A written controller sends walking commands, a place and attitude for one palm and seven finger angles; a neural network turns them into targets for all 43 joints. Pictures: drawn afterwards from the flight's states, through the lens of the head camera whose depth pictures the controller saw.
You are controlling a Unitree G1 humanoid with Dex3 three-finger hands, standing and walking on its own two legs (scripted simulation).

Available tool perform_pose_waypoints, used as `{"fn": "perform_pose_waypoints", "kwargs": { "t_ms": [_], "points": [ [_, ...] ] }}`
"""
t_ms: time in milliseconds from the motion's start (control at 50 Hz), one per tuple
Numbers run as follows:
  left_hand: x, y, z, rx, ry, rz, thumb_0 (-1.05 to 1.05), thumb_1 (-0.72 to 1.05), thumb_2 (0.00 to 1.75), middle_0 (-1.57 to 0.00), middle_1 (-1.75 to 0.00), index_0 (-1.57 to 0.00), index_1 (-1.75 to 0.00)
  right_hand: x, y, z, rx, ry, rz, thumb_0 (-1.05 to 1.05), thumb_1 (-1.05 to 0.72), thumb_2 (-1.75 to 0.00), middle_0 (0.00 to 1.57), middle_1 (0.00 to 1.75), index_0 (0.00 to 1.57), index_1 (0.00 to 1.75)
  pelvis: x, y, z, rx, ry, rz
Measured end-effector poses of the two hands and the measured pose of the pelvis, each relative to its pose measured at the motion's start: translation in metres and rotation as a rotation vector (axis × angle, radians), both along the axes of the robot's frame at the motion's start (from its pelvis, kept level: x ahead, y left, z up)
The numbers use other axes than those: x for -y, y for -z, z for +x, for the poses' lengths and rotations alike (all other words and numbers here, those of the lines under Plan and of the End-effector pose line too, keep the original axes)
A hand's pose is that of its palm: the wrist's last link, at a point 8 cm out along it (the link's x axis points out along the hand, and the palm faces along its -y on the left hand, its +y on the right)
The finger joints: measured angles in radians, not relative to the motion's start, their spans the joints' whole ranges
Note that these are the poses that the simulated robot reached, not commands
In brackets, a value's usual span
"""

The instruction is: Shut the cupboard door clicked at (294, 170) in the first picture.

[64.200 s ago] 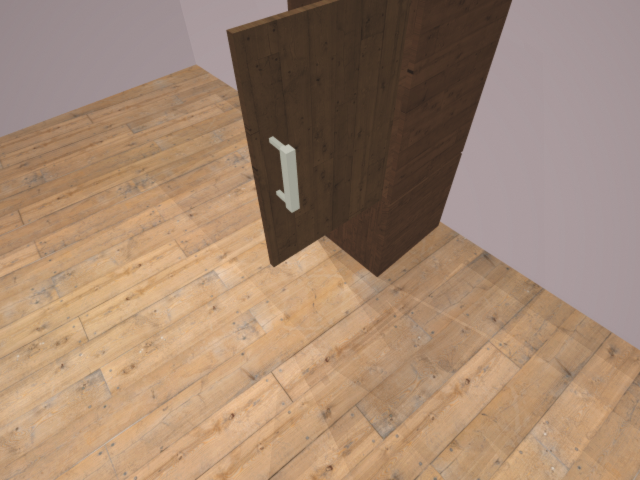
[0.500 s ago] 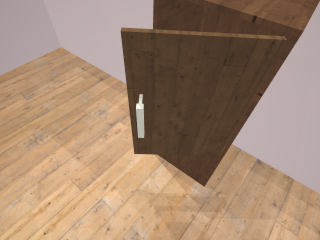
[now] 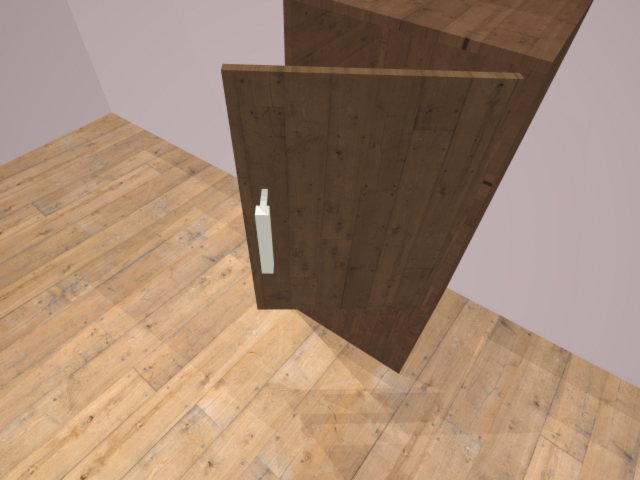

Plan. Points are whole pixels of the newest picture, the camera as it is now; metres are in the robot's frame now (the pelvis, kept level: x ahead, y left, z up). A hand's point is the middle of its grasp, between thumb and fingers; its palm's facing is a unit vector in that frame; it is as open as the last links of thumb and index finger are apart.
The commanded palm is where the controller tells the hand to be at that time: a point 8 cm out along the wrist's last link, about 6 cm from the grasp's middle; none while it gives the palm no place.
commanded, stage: look again from close up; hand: left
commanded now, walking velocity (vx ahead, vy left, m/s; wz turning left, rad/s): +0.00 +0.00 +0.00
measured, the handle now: (266, 232) +0.52 +0.12 -0.04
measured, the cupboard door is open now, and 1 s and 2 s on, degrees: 36 36 36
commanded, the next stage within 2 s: shuffle to correct the standing spot in 0.54 s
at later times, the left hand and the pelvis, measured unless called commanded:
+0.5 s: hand out of the picture +0.03 +0.20 -0.19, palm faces +0.02 -0.98 -0.21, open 7.4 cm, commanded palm none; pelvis +0.02 +0.02 -0.01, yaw +1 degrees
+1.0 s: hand out of the picture +0.04 +0.17 -0.19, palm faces -0.03 -0.98 -0.20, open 7.4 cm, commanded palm none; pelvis +0.03 -0.01 -0.01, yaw -1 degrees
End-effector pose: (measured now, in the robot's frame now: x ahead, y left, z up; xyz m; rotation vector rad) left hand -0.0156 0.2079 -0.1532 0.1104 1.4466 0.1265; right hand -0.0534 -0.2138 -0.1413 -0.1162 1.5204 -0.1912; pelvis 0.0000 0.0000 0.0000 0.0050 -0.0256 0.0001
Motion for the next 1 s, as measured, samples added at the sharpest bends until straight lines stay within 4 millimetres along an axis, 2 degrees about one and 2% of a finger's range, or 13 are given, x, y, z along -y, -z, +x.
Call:
{"fn": "perform_pose_waypoints", "kwargs": {
  "t_ms": [80,200,300,440,640,740,820,900,1000],
  "points": [
    [0.006,0.001,-0.01,-0.021,-0.003,-0.008,0.0,0.91,0.9,-0.2,-0.3,-0.2,-0.3,-0.001,0.001,0.006,0.01,-0.012,0.005,0.01,-0.91,-0.9,0.19,0.3,0.19,0.3,0.0,0.001,0.001,-0.007,-0.004,-0.007],
    [-0.002,0.001,-0.011,0.005,0.003,0.011,0.0,0.91,0.9,-0.2,-0.3,-0.2,-0.3,-0.008,0.013,0.037,0.097,-0.059,0.03,0.01,-0.91,-0.9,0.19,0.3,0.19,0.3,-0.008,0.008,0.0,-0.02,-0.021,-0.022],
    [-0.018,0.0,0.002,0.042,-0.007,0.046,0.0,0.91,0.9,-0.2,-0.3,-0.2,-0.3,-0.01,0.018,0.063,0.15,-0.086,0.023,0.02,-0.94,-0.9,0.2,0.3,0.2,0.3,-0.014,0.011,0.008,-0.019,-0.021,-0.012],
    [-0.033,0.001,0.028,0.094,0.006,0.065,0.0,0.91,0.9,-0.2,-0.3,-0.19,-0.3,-0.005,0.011,0.093,0.214,-0.104,-0.007,0.02,-0.94,-0.9,0.2,0.3,0.2,0.3,-0.017,0.011,0.016,-0.016,-0.013,-0.002],
    [-0.043,0.002,0.052,0.128,0.029,0.06,0.0,0.91,0.9,-0.2,-0.3,-0.2,-0.3,0.001,0.0,0.12,0.256,-0.126,-0.043,0.01,-0.92,-0.9,0.2,0.3,0.2,0.3,-0.018,0.009,0.022,-0.019,-0.006,-0.002],
    [-0.046,0.004,0.055,0.121,0.034,0.057,0.0,0.91,0.9,-0.2,-0.3,-0.2,-0.3,0.002,-0.003,0.124,0.256,-0.126,-0.055,0.01,-0.91,-0.9,0.2,0.3,0.2,0.3,-0.019,0.008,0.024,-0.02,-0.004,-0.002],
    [-0.043,0.008,0.052,0.091,0.041,0.048,0.0,0.91,0.9,-0.2,-0.3,-0.19,-0.3,0.003,-0.001,0.12,0.243,-0.111,-0.057,0.01,-0.91,-0.9,0.2,0.3,0.2,0.3,-0.016,0.01,0.026,-0.025,0.005,0.005],
    [-0.035,0.008,0.048,0.045,0.063,0.046,0.0,0.91,0.9,-0.2,-0.3,-0.19,-0.3,0.01,0.002,0.107,0.223,-0.074,-0.056,0.01,-0.91,-0.9,0.2,0.3,0.2,0.3,-0.007,0.011,0.024,-0.031,0.03,0.011],
    [-0.015,0.003,0.049,0.043,0.053,0.052,0.0,0.91,0.9,-0.2,-0.3,-0.19,-0.3,0.029,0.01,0.082,0.147,-0.048,-0.039,0.01,-0.91,-0.9,0.2,0.3,0.2,0.3,0.013,0.013,0.026,-0.033,0.015,0.007]
  ]
}}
